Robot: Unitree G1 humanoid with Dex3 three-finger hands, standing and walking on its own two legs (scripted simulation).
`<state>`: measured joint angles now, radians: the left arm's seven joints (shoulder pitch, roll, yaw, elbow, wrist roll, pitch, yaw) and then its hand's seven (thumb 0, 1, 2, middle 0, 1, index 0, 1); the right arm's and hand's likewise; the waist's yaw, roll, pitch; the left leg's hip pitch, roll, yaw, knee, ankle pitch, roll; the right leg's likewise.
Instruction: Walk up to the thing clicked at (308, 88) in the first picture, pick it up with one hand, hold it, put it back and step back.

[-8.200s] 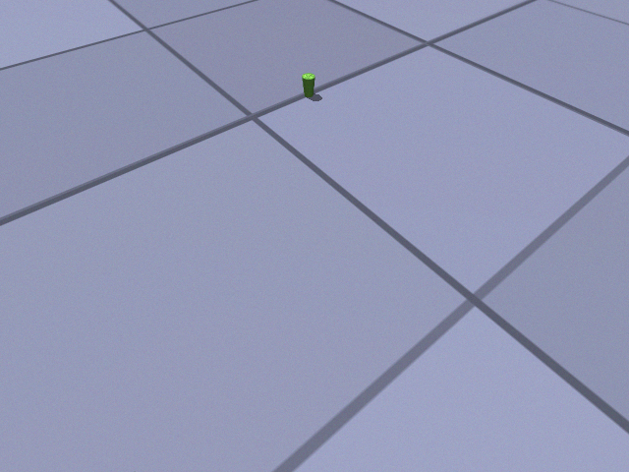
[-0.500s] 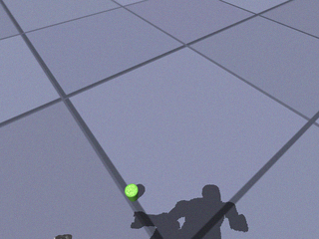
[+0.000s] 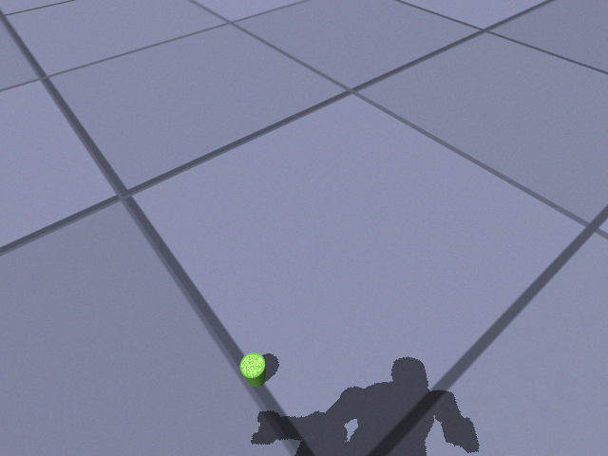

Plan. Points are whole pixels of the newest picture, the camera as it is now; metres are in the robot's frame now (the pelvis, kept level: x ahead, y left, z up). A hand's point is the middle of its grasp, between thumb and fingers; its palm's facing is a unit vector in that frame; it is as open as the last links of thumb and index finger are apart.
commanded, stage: stand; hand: left
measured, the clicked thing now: (254, 372) +0.46 +0.21 -0.72
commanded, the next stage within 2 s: none
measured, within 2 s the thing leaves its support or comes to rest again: neither
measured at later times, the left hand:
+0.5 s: hand out of the picture +0.08 +0.25 -0.16, palm faces -0.04 -0.94 -0.34, open 7.3 cm
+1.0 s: hand out of the picture +0.08 +0.25 -0.16, palm faces -0.04 -0.94 -0.35, open 7.3 cm
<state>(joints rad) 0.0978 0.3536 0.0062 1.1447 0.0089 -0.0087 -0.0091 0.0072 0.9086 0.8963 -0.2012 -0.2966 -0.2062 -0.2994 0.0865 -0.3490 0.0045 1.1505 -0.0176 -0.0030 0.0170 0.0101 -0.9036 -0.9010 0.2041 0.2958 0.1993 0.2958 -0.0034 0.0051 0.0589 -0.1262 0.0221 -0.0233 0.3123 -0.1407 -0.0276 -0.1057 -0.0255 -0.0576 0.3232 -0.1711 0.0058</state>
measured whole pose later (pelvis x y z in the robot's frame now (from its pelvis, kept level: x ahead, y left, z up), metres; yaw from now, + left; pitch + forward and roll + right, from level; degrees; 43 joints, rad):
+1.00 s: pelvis +0.01 -0.01 +0.00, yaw -1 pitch -2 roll +0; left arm 0.11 0.35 0.00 1.13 0.01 -0.01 -0.01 0.01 0.91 0.90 -0.20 -0.30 -0.21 -0.30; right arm 0.10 -0.36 0.01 1.14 -0.02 0.00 0.01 0.01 -0.90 -0.90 0.20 0.30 0.20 0.30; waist 0.00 0.01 0.05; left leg -0.12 0.04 -0.01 0.31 -0.15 -0.04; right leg -0.11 -0.01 -0.05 0.33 -0.18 -0.01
